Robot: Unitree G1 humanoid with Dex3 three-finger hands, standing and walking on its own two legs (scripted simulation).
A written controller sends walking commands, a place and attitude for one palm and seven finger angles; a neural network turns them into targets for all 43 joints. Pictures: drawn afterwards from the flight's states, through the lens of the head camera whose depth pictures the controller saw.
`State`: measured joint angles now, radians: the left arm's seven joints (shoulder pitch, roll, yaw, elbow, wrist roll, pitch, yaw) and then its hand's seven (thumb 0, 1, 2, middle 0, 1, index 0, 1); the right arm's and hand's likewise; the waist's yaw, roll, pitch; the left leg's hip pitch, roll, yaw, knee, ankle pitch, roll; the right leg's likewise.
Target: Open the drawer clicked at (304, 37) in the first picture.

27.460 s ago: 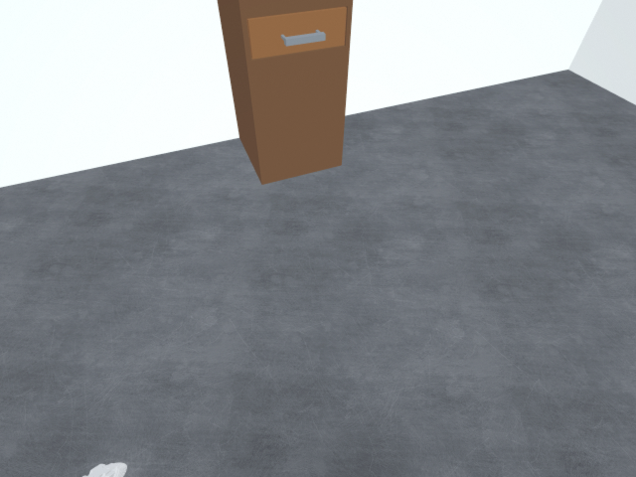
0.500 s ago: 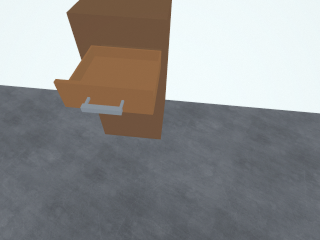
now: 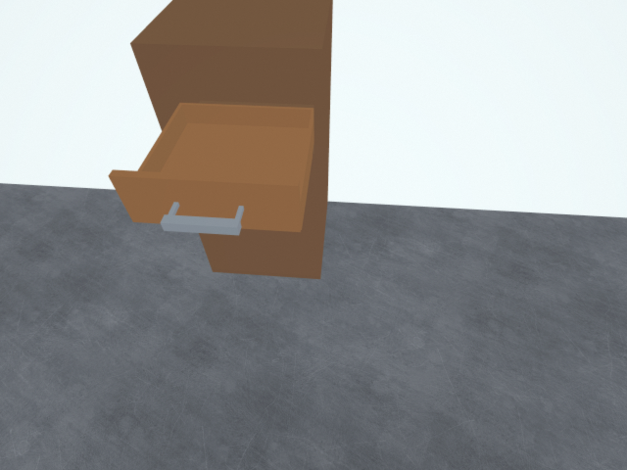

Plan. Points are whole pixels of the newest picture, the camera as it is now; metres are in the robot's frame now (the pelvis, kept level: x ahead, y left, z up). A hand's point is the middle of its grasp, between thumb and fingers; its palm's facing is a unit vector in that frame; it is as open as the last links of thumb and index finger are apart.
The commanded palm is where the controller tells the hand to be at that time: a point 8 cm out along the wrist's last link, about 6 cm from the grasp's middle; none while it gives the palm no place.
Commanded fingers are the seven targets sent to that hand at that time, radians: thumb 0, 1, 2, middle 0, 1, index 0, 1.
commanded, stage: let the arm hang, fingers relaxed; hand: left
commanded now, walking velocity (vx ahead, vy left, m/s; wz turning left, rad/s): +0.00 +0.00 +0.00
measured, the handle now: (204, 216) +0.59 +0.26 -0.09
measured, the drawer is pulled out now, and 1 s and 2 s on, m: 0.30 0.30 0.30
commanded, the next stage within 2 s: look to check the result in 0.30 s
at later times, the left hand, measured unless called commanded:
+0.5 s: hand out of the picture -0.01 +0.17 -0.17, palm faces +0.04 -0.98 -0.19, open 7.4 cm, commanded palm none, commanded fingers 0.00 0.90 0.90 -0.20 -0.30 -0.20 -0.30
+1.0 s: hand out of the picture +0.02 +0.17 -0.17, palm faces +0.03 -0.98 -0.21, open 7.4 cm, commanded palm none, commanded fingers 0.00 0.90 0.90 -0.20 -0.30 -0.20 -0.30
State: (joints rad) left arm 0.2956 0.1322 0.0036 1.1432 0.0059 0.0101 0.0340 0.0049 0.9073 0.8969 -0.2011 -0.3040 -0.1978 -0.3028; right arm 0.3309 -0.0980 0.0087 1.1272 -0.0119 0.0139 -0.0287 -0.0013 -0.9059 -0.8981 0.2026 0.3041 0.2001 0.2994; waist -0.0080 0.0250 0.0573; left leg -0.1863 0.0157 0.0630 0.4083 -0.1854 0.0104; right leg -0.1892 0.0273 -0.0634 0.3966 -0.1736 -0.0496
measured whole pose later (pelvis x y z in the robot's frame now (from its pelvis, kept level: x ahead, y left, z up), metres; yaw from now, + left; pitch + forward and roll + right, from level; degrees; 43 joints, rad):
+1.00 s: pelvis +0.02 +0.00 +0.00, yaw +0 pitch -2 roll +0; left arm 0.26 0.14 0.01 1.14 0.01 0.00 0.04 0.00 0.90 0.90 -0.20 -0.30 -0.20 -0.30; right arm 0.28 -0.13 -0.01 1.13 -0.01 0.00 -0.04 0.00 -0.91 -0.90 0.20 0.30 0.20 0.30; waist -0.01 0.02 0.07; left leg -0.15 0.02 0.07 0.38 -0.19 0.00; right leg -0.15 0.03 -0.06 0.38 -0.19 -0.05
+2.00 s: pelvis +0.02 +0.01 -0.02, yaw +11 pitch -2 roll -1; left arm 0.19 0.18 0.08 1.03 0.02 0.04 0.03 0.01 0.90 0.90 -0.20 -0.30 -0.20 -0.30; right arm 0.27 -0.15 -0.05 1.04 -0.02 0.04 -0.02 0.00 -0.91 -0.90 0.20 0.30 0.20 0.30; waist -0.03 -0.02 0.10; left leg -0.29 0.02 0.05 0.62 -0.26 0.01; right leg -0.27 -0.05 -0.18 0.69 -0.43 -0.01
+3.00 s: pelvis +0.05 -0.03 +0.00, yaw +14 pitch -2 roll +0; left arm 0.12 0.25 0.04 1.10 0.00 0.00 0.02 0.01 0.90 0.90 -0.20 -0.30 -0.20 -0.30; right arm 0.18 -0.24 -0.03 1.11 -0.01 0.00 -0.03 0.00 -0.90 -0.90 0.20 0.30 0.20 0.30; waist -0.02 0.02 0.09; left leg -0.15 0.04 -0.02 0.38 -0.20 -0.05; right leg -0.11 0.03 0.01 0.38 -0.24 -0.02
